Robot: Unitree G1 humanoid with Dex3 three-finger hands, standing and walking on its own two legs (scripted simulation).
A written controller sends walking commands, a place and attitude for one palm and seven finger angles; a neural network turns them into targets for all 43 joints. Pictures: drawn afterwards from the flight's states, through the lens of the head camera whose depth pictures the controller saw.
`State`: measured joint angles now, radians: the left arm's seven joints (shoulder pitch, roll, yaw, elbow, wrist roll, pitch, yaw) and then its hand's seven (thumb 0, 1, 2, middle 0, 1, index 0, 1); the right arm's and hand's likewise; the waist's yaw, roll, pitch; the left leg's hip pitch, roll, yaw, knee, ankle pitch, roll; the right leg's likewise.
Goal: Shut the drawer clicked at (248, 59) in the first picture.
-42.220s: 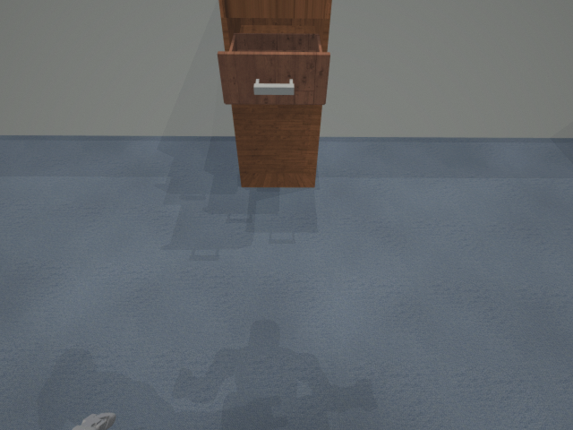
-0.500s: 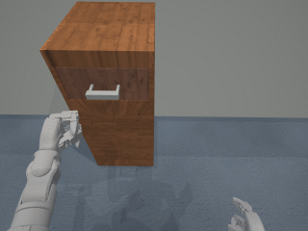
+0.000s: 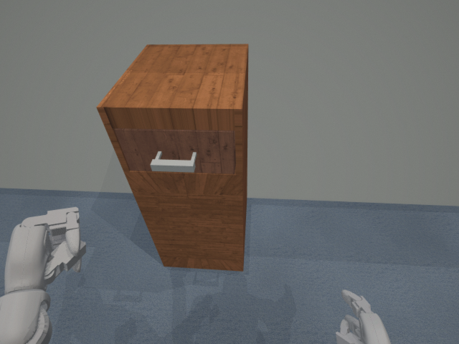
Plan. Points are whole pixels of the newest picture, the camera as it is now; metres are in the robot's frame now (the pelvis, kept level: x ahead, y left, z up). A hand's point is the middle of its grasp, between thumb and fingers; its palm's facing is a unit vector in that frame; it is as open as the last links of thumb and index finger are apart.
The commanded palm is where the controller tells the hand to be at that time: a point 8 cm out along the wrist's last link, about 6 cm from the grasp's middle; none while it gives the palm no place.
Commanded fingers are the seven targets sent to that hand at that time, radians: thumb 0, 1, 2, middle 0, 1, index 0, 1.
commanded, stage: draw the hand back to the body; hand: left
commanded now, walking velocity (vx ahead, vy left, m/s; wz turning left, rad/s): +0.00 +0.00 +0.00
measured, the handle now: (174, 160) +0.59 +0.23 -0.05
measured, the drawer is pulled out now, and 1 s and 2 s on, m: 0.00 0.00 0.00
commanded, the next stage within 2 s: step back with the hand held close in 0.28 s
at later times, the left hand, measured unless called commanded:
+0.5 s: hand (66, 251) +0.18 +0.24 +0.16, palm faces +0.40 -0.82 -0.41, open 3.2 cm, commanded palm +0.13 +0.28 +0.17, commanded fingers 0.00 0.90 0.90 -1.40 -1.60 -1.40 -1.60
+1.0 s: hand (22, 299) +0.12 +0.26 +0.15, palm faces +0.35 -0.79 -0.50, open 3.2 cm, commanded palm +0.06 +0.30 +0.17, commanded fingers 0.00 0.90 0.90 -1.40 -1.60 -1.40 -1.60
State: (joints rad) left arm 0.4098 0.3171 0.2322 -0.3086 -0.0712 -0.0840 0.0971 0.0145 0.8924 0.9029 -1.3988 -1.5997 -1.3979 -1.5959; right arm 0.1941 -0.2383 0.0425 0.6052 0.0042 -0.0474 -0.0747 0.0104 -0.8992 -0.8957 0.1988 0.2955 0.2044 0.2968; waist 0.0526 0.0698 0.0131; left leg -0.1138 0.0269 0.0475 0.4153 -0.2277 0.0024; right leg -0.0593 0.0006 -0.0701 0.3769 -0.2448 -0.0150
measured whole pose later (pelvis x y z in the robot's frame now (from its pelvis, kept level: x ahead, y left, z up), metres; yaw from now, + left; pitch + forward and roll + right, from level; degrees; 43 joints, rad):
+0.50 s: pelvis +0.00 +0.00 +0.00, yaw +0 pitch -3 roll -1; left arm 0.54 0.33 0.30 -0.46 -0.05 -0.14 0.10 0.01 0.89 0.90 -1.40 -1.60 -1.40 -1.60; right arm 0.19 -0.23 0.03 0.59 -0.01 -0.06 -0.07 0.01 -0.90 -0.90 0.20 0.30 0.20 0.30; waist 0.04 0.08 0.01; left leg -0.15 0.04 0.03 0.44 -0.24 0.00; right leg -0.07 0.02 -0.08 0.35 -0.23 -0.02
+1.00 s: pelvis -0.06 +0.02 -0.01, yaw +0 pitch +0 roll -1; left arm 0.63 0.38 0.36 -0.56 -0.04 -0.21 0.13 0.01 0.89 0.90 -1.40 -1.60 -1.40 -1.60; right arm 0.17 -0.21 0.01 0.51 0.00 -0.01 -0.08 0.01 -0.90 -0.90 0.20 0.30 0.20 0.30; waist 0.01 0.04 0.03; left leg -0.36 0.00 0.06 0.53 -0.18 0.04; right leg -0.32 -0.04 -0.06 0.53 -0.21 0.01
